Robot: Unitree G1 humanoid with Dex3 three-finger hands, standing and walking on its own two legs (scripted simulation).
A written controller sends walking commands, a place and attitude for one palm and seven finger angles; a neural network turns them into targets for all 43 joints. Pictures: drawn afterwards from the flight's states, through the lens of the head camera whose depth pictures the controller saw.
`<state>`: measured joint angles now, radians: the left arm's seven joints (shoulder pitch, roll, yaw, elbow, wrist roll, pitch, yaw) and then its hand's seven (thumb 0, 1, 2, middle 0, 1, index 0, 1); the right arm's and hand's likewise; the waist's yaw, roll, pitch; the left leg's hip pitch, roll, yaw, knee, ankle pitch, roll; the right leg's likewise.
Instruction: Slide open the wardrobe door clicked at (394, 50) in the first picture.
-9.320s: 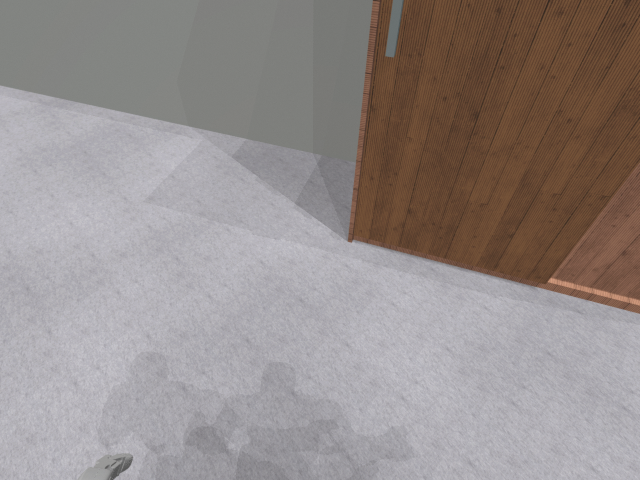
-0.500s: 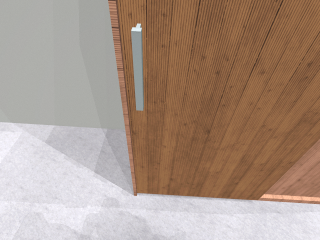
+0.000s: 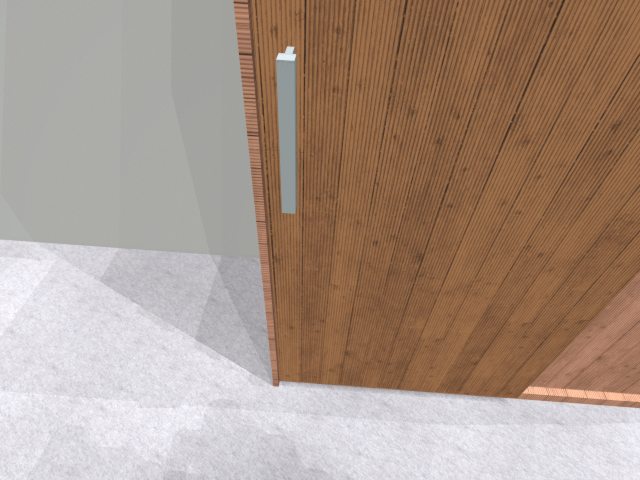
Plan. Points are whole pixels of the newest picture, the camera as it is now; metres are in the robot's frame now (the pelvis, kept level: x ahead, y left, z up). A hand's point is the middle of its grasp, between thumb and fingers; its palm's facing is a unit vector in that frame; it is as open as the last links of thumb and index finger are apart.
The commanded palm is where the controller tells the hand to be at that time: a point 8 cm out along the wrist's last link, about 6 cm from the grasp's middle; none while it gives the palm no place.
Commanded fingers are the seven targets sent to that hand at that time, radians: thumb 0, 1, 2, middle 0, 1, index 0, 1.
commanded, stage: look again from close up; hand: left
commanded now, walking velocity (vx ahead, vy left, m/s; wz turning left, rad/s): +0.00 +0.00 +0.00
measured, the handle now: (289, 137) +0.55 +0.09 +0.17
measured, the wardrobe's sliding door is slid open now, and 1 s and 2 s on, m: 0.00 0.00 0.00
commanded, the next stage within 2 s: shuffle to correct the standing spot in 1.90 s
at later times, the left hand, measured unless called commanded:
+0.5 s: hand out of the picture -0.10 +0.26 -0.17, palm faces +0.03 -0.96 -0.29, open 7.4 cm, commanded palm none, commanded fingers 0.00 0.90 0.90 -0.20 -0.30 -0.20 -0.30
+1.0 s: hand out of the picture -0.05 +0.27 -0.17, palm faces -0.03 -0.97 -0.22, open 7.4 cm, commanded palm none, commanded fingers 0.00 0.90 0.90 -0.20 -0.30 -0.20 -0.30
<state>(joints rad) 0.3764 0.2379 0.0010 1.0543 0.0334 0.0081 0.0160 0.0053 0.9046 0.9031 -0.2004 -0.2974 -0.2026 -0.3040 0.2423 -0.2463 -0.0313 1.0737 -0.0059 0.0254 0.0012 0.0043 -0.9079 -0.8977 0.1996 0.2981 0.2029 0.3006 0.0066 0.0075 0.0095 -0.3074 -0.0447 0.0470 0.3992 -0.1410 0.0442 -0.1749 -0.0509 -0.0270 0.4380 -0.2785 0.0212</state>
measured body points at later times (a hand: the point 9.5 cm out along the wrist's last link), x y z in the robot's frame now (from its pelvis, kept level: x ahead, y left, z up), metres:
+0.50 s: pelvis -0.06 +0.04 +0.00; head -0.08 +0.04 +0.45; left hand -0.10 +0.31 -0.15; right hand -0.02 -0.24 -0.14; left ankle +0.02 +0.10 -0.69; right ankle -0.06 -0.07 -0.74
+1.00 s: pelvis -0.08 +0.08 +0.00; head -0.07 +0.08 +0.45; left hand -0.05 +0.32 -0.15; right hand -0.07 -0.14 -0.15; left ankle -0.06 +0.18 -0.74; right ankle -0.06 -0.07 -0.74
